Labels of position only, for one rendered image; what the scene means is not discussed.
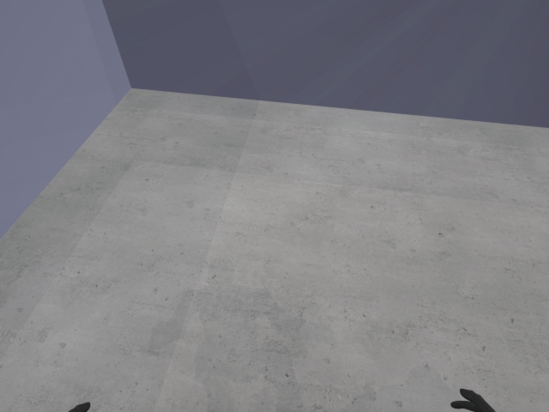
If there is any right robot hand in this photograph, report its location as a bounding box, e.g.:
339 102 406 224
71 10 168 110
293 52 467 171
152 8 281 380
450 389 496 412

